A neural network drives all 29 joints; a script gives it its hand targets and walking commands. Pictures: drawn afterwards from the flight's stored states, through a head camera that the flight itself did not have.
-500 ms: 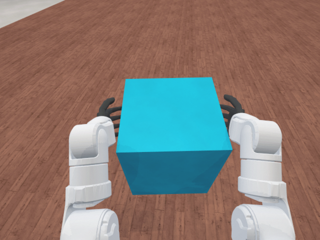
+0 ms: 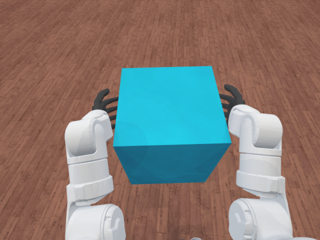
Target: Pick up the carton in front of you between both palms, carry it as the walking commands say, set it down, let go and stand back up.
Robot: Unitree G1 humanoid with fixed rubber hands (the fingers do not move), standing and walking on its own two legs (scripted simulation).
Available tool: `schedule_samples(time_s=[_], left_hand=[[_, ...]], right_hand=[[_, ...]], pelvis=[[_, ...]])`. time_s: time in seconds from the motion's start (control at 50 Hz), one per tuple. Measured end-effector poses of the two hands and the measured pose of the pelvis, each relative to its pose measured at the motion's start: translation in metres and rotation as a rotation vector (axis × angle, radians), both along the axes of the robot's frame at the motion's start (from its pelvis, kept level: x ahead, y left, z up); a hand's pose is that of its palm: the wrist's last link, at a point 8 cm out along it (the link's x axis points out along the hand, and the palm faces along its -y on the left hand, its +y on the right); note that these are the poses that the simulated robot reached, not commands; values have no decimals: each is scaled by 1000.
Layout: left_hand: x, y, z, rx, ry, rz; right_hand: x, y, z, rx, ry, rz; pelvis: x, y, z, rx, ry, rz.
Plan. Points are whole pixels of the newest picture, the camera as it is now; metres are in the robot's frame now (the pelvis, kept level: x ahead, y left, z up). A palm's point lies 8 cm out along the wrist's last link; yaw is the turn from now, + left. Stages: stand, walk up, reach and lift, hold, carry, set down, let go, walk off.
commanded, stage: carry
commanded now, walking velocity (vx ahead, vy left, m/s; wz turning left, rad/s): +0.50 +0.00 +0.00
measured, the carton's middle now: (167, 130) +0.38 -0.01 +0.07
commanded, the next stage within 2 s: none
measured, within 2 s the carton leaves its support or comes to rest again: neither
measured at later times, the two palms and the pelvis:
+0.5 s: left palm (108, 71) +0.60 +0.16 +0.11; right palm (202, 67) +0.59 -0.14 +0.11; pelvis +0.33 +0.02 +0.00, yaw -2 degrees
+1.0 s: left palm (126, 26) +0.90 +0.12 +0.11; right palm (197, 24) +0.90 -0.18 +0.11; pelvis +0.66 -0.02 +0.00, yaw -1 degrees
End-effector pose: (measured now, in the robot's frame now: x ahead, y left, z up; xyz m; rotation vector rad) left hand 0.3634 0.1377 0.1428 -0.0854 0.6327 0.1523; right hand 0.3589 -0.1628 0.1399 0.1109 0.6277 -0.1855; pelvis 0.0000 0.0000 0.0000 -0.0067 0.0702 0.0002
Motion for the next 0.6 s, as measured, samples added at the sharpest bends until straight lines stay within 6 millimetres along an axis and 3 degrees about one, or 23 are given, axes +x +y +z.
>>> schedule_samples(time_s=[0.12,0.24,0.36,0.48,0.6], left_hand=[[34,4,-32,-9,117,80],[74,7,-36,-28,95,106],[141,8,-26,31,31,22],[220,20,-31,30,-31,-36],[281,25,-36,22,77,-83]], right_hand=[[54,5,-33,39,117,36],[96,10,-41,58,95,37],[149,10,-31,-12,28,40],[216,23,-29,-48,-31,6],[263,28,-30,-60,79,-32]], pelvis=[[61,-14,21,25,10,6],[134,-16,34,46,23,6],[220,-4,29,41,11,-1],[321,19,4,32,-17,-37],[388,32,20,10,-24,-63]])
